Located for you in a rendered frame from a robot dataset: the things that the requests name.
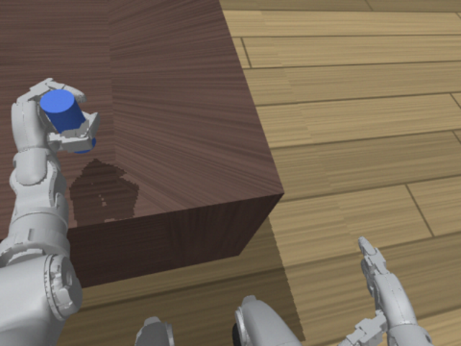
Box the left robot arm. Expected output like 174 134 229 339
0 148 83 346

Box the can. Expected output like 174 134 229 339
40 89 96 154

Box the right robot arm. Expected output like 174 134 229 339
387 324 434 346

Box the right robot hand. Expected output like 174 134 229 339
337 236 418 346

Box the left robot hand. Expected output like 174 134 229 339
11 78 100 156

